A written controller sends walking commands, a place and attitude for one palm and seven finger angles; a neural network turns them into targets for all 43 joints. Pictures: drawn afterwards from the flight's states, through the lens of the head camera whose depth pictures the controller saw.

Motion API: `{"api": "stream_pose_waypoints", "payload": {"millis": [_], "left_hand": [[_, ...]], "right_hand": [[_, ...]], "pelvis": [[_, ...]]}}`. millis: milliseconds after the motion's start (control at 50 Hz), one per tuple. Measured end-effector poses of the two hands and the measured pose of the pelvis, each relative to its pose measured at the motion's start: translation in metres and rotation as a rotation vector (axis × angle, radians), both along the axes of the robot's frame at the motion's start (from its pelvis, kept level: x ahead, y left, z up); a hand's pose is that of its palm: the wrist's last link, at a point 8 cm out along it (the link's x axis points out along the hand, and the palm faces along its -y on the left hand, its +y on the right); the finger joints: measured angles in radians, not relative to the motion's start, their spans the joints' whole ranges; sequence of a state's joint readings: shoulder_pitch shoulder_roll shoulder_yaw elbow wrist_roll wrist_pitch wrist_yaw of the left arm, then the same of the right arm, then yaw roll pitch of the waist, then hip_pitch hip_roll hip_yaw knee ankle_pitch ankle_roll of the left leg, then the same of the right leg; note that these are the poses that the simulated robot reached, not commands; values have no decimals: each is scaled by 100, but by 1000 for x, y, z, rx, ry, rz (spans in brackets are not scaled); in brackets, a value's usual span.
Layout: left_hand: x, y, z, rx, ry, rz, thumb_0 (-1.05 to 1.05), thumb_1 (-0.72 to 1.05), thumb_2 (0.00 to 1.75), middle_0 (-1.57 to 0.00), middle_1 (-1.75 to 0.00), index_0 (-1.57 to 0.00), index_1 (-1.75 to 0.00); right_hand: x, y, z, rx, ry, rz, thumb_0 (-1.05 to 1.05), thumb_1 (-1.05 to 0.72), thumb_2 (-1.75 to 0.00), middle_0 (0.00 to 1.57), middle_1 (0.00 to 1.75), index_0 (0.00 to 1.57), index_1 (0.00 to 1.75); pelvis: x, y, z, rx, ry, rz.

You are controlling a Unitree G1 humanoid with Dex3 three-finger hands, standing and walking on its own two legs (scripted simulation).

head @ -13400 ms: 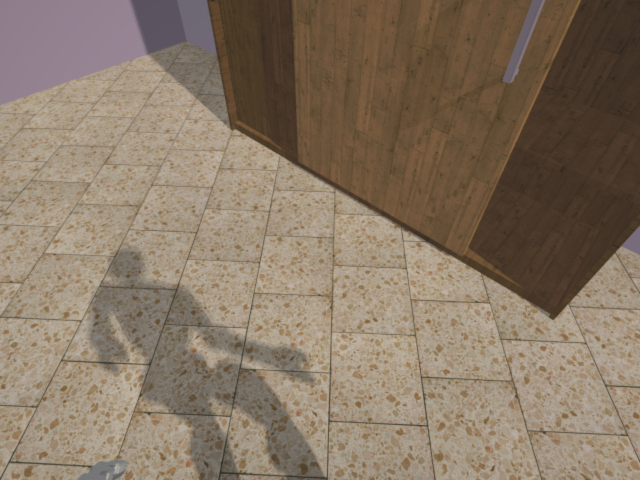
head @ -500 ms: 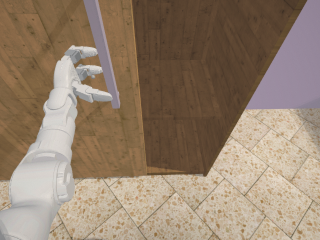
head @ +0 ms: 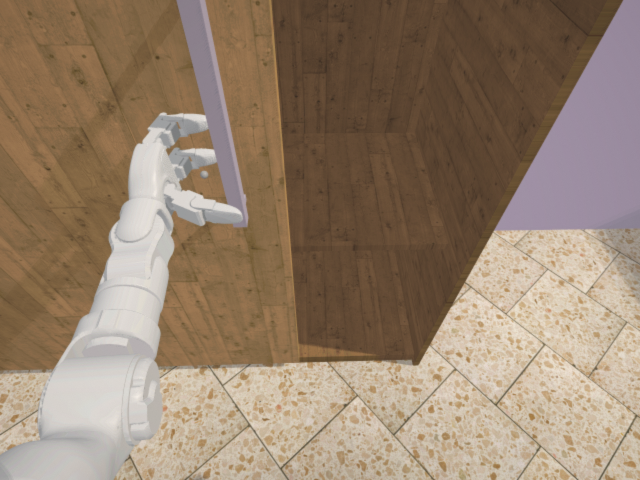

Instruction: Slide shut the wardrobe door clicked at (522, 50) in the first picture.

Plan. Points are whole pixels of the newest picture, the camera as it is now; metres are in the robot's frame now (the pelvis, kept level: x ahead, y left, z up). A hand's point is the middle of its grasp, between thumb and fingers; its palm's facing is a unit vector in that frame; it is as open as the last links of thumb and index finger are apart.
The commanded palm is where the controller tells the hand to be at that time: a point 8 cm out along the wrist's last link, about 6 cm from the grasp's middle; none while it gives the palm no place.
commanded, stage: slide the fingers in behind the handle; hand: left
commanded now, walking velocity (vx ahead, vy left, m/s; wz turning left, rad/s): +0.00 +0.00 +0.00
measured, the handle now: (223, 124) +0.51 +0.12 +0.18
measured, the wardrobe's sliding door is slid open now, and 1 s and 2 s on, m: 0.36 0.36 0.36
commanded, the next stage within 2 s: grip the handle and tug to test in 1.16 s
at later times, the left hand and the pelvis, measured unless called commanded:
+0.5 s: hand (220, 177) +0.45 +0.12 +0.15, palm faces +0.02 -1.00 +0.01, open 14.3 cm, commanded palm +0.42 +0.16 +0.14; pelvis +0.00 -0.01 +0.00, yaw +1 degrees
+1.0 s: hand (235, 173) +0.46 +0.10 +0.14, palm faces +0.01 -1.00 +0.01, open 14.0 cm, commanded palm +0.43 +0.15 +0.14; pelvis +0.00 -0.01 +0.00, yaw +0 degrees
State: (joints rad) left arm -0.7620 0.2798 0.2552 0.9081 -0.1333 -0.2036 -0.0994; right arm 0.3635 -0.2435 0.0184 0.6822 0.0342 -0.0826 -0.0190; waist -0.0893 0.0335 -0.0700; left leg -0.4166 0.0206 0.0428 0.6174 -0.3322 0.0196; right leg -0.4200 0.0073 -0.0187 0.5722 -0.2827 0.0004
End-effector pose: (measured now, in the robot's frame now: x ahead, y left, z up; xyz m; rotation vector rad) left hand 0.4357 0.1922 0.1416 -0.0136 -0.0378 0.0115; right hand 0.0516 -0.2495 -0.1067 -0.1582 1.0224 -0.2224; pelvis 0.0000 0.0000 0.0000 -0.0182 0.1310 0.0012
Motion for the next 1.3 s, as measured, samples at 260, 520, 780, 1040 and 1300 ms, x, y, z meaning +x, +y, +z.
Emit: {"api": "stream_pose_waypoints", "payload": {"millis": [260, 520, 780, 1040, 1300], "left_hand": [[-6, -17, 0, -10, 13, -8, -2, -50, 30, -30, -120, -30, -120], [-9, -23, 3, 5, 7, 12, -2, -50, 30, -28, -118, -25, -118], [-1, -45, 3, 0, 12, -23, -2, -50, 30, -29, -119, -27, -119], [-1, -39, 3, 3, 2, -4, -2, -50, 30, -30, -120, -30, -120], [-2, -46, 3, 5, 5, -2, -2, -50, 30, -30, -120, -29, -119]], "right_hand": [[23, -2, 2, 7, -37, 32, 1, -91, -90, 20, 30, 20, 30], [14, -5, -2, 20, -17, 21, 1, -91, -90, 20, 30, 20, 30], [8, -8, -3, 15, 0, 20, 1, -91, -90, 20, 30, 20, 30], [2, -8, -3, 19, 9, -3, 1, -91, -90, 20, 30, 20, 30], [5, -5, -3, 25, -5, 5, 1, -91, -90, 20, 30, 20, 30]], "pelvis": [[2, -4, 1, 3, -14, 11], [2, -9, 2, 5, -23, 12], [1, -10, 2, 8, -15, 12], [2, -10, 2, 8, -16, 0], [1, -8, 2, 9, -17, 0]]}}
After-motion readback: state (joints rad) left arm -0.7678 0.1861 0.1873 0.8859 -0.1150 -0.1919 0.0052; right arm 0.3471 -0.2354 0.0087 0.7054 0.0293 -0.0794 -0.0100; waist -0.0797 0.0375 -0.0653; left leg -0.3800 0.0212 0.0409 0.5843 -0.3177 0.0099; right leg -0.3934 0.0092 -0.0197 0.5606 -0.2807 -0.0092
